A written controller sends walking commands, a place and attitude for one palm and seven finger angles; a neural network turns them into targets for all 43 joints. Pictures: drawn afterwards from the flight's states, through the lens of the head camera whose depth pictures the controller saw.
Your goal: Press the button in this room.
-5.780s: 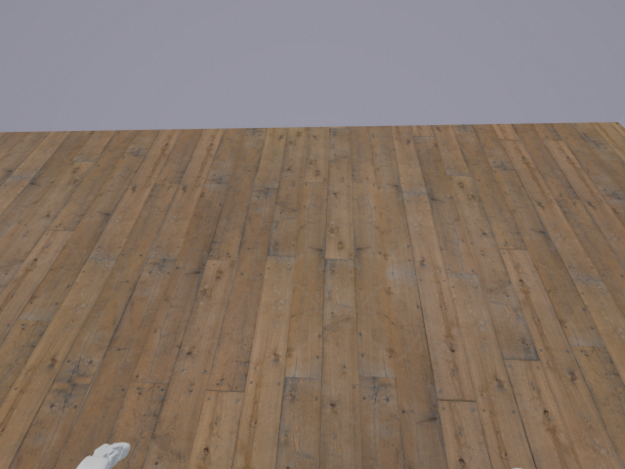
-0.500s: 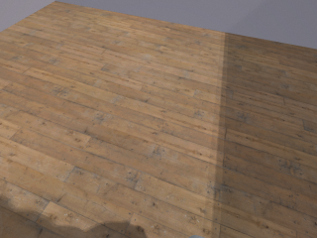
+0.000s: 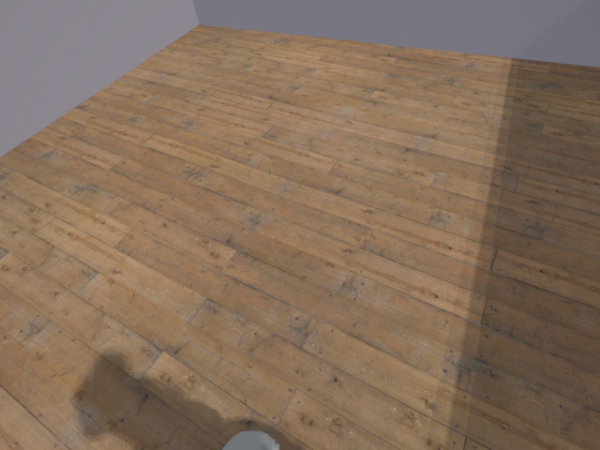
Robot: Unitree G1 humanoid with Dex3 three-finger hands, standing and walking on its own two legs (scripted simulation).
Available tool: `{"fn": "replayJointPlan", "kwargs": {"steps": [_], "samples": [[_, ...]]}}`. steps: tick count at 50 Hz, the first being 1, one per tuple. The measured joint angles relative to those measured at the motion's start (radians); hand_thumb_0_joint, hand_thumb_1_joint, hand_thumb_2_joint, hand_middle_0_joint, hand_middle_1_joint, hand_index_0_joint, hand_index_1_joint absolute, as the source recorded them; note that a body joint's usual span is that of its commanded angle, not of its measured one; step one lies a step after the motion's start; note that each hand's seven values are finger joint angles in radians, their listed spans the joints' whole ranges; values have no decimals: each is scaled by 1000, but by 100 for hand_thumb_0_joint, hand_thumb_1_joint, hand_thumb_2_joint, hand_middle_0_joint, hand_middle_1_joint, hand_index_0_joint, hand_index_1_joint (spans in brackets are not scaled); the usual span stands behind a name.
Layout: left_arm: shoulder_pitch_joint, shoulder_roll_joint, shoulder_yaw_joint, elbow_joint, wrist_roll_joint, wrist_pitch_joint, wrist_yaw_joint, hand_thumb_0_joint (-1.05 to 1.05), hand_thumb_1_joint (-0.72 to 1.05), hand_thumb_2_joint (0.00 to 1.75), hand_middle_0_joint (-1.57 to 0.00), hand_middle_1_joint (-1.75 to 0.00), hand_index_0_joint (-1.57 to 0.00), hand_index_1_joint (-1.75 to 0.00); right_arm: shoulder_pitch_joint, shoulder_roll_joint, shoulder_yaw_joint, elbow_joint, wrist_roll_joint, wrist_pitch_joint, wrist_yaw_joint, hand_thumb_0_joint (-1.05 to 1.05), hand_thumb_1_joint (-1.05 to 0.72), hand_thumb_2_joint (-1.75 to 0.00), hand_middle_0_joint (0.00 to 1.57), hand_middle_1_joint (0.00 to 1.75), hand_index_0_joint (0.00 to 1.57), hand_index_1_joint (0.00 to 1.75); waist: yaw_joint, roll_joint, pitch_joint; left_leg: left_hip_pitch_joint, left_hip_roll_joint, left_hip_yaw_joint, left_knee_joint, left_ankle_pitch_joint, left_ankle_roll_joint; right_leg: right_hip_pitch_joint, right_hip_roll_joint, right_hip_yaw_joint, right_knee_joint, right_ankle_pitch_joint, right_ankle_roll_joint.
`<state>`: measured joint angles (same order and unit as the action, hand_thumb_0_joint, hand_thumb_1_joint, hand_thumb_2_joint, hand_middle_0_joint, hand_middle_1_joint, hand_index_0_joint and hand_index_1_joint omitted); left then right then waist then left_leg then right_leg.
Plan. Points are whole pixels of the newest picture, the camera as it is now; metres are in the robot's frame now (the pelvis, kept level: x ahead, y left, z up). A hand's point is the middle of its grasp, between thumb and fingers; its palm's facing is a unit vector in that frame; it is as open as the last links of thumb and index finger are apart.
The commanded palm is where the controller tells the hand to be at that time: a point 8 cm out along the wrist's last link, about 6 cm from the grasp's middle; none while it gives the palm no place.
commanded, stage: turn or walk to find it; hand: left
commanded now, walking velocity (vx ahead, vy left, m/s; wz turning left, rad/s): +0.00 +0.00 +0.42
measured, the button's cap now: out of the picture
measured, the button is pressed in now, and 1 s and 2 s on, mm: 0 0 0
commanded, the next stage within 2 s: none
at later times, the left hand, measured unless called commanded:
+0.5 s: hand out of the picture -0.04 +0.28 -0.18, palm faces +0.28 -0.93 -0.23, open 7.4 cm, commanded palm none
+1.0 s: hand out of the picture -0.04 +0.21 -0.14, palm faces +0.43 -0.86 -0.28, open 7.4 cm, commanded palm none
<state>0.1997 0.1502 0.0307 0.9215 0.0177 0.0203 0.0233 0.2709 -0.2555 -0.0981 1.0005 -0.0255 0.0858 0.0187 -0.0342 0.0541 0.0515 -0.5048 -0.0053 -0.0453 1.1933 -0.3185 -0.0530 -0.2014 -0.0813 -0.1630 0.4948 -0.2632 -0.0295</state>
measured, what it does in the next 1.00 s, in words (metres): steps on the spot, turning left: left foot, then right foot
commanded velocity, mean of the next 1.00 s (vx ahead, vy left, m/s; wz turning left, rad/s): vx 0.00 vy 0.00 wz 0.42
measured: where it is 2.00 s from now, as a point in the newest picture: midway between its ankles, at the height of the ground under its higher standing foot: outside the picture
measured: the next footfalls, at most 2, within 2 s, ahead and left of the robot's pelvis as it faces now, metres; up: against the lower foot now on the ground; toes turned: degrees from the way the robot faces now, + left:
left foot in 0.28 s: -0.01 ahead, +0.16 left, +0.00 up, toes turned +13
right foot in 0.80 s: +0.03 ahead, -0.07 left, +0.00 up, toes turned +17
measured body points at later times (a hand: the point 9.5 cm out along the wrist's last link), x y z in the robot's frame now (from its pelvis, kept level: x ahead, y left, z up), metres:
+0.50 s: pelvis -0.03 +0.06 +0.00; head -0.01 +0.09 +0.45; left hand -0.05 +0.33 -0.16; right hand +0.11 -0.15 -0.13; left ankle -0.05 +0.15 -0.74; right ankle -0.02 -0.09 -0.66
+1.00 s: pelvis -0.05 +0.00 +0.00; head -0.02 -0.03 +0.45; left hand -0.07 +0.25 -0.12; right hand +0.07 -0.23 -0.17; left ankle -0.13 +0.14 -0.65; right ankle -0.01 -0.08 -0.74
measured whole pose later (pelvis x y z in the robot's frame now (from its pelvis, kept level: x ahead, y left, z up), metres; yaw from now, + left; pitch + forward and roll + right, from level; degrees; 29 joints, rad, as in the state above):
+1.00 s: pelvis -0.05 +0.00 +0.00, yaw +26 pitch -2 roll +2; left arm 0.19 0.15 0.03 0.93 0.02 0.02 0.02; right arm 0.27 -0.26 -0.10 1.00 -0.02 0.08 0.01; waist -0.04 0.06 0.05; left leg -0.50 -0.02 -0.05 1.16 -0.35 -0.05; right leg -0.20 -0.07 -0.14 0.50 -0.28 -0.03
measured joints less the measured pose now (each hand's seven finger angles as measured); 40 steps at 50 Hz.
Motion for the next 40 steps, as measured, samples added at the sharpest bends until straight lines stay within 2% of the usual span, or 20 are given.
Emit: {"fn": "replayJointPlan", "kwargs": {"steps": [3,6,11,14,15,16,18,21,25,29,34,37,40], "samples": [[12,-3,0,8,2,-4,2,0,91,90,-21,-30,-20,-30,9,-2,0,13,-1,5,0,1,-91,-90,20,30,20,30,6,-8,-1,26,29,3,-20,3,-14,-1,-10,-30,-9,5,1],[22,2,4,16,6,-7,3,0,91,90,-21,-30,-20,-30,3,1,6,23,1,8,-2,1,-91,-90,19,30,20,30,18,-21,5,75,49,21,-122,-45,-21,-8,-26,-58,-3,4,6],[36,30,14,32,15,-7,-2,0,91,90,-21,-30,-20,-30,-40,16,23,15,12,-6,-7,1,-91,-90,19,30,20,30,49,-55,24,179,51,80,-385,-126,-11,-36,-66,-95,47,-11,29],[52,55,24,48,9,3,-3,0,91,90,-21,-30,-20,-30,-68,22,33,-11,16,-30,-7,1,-91,-90,19,30,20,30,56,-70,23,259,42,113,-590,-25,12,-68,-92,-116,119,-40,56],[54,70,30,54,4,12,-4,0,91,90,-21,-30,-20,-30,-80,32,33,-17,14,-42,-9,1,-91,-90,19,30,20,30,55,-90,24,258,27,117,-599,-22,41,-92,-105,-97,169,-68,68],[54,83,34,62,2,26,-2,0,91,90,-21,-30,-20,-30,-91,43,37,-23,12,-49,-9,1,-91,-90,19,30,20,30,59,-108,27,251,15,119,-586,-25,62,-122,-100,-54,239,-143,79],[53,100,40,74,3,50,1,0,91,90,-20,-30,-20,-30,-102,59,47,-36,9,-59,-13,1,-91,-90,19,30,20,30,64,-118,25,255,10,116,-593,-21,85,-180,-68,18,390,-226,89],[40,106,44,85,3,59,-5,1,91,90,-20,-30,-20,-30,-108,69,59,-46,7,-66,-26,1,-91,-90,20,30,20,30,60,-104,19,277,4,94,-657,22,95,-238,-33,74,547,-192,100],[18,104,41,71,1,44,-11,1,91,90,-20,-30,-20,-30,-109,75,67,-48,11,-71,-29,1,-91,-90,20,30,20,30,60,-90,16,300,-17,70,-733,75,106,-266,-21,115,608,-129,118],[-8,98,39,54,-1,40,-9,1,91,90,-20,-30,-20,-30,-96,79,65,-49,10,-71,-28,1,-90,-90,20,30,21,30,51,-83,11,302,-38,49,-763,101,109,-251,-16,137,569,-120,129],[-46,78,32,31,-4,41,-5,0,91,90,-20,-30,-20,-30,-70,73,56,-45,4,-63,-26,1,-90,-90,20,30,21,30,23,-61,10,277,-54,14,-752,114,101,-197,5,144,432,-171,124],[-69,61,25,13,-9,33,-4,0,91,90,-20,-30,-20,-30,-51,63,50,-39,1,-54,-24,1,-90,-90,20,30,21,30,6,-42,12,250,-60,-13,-732,118,88,-148,26,144,307,-176,112],[-76,48,16,-9,-11,12,-5,0,91,90,-20,-30,-20,-30,-29,50,40,-31,4,-44,-21,1,-90,-90,20,30,21,30,2,-29,5,208,-71,-35,-682,108,65,-62,39,133,93,-61,100]]}}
